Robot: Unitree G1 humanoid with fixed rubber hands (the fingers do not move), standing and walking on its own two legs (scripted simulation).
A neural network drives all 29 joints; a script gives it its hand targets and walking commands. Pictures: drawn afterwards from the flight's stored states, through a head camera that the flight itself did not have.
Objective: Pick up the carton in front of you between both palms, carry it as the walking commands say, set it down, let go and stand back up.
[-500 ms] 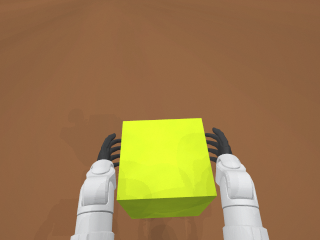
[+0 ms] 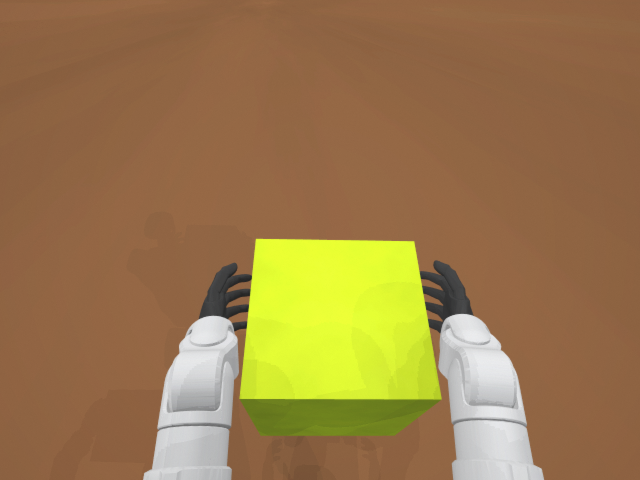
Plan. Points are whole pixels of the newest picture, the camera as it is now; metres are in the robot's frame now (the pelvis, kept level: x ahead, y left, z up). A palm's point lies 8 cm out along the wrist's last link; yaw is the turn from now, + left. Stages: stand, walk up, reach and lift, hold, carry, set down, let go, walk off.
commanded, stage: carry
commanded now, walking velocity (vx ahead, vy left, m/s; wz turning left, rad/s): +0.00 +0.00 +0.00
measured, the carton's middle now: (331, 346) +0.32 +0.01 -0.05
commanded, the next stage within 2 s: none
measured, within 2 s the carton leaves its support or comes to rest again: neither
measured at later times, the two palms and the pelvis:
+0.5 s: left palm (210, 292) +0.35 +0.18 +0.02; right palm (427, 309) +0.34 -0.11 +0.03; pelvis +0.04 +0.05 -0.02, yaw -3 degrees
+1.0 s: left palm (232, 300) +0.34 +0.15 +0.02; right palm (455, 321) +0.33 -0.14 +0.03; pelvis +0.03 +0.02 -0.02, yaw -3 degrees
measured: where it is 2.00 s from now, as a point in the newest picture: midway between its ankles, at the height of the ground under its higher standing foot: outside the picture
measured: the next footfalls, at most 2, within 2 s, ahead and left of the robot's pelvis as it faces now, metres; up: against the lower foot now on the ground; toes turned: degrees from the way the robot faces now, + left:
left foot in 0.06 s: +0.16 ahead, +0.12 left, +0.00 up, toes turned +3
right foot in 0.18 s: -0.01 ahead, -0.09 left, +0.00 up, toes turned -5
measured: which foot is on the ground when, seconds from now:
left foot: up 0.00-0.04, down 0.06-1.00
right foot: down 0.00-0.10, up 0.12-0.16, down 0.18-1.00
